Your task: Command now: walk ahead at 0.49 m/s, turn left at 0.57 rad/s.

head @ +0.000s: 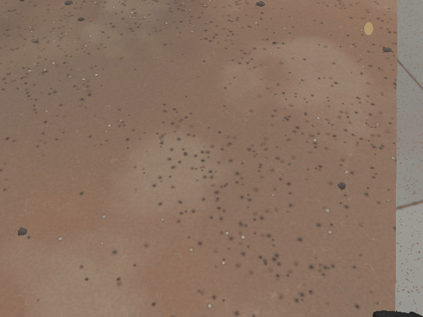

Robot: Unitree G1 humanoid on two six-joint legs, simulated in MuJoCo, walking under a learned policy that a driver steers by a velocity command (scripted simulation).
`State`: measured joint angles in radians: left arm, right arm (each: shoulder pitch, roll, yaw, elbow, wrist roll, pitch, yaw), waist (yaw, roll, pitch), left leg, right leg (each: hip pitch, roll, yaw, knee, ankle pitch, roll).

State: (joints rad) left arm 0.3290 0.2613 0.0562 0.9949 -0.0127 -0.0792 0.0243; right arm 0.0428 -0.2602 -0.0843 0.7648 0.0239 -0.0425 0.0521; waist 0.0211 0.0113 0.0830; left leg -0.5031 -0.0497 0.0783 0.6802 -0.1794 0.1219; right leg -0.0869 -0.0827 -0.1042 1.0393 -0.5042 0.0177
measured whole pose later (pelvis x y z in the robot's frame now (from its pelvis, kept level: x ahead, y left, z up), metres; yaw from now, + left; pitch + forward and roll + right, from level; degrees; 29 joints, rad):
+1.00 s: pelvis +0.57 +0.05 +0.02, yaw +10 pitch +3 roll -2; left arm 0.42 0.28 0.05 0.93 -0.02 -0.06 0.00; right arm 0.00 -0.24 -0.03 0.71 0.01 -0.10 0.03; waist 0.09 0.01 0.02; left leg -0.48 0.02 0.00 0.47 -0.04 0.05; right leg 0.05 0.02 0.00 0.34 -0.42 0.00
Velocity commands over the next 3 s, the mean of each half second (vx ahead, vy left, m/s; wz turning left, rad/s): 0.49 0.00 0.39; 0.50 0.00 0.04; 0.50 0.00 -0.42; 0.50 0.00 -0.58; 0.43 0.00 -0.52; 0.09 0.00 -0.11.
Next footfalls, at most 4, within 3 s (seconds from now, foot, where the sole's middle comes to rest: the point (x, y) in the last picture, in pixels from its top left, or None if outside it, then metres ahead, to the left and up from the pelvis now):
0.46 right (259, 305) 0.47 -0.10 -0.75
1.00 left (168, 230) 0.71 0.20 -0.75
1.54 right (236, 162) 1.00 -0.04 -0.75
2.02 left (203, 102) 1.32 0.10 -0.75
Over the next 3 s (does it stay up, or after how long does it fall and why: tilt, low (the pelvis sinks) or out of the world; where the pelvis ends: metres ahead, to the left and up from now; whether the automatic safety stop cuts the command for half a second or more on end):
stays up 1.41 -0.12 0.02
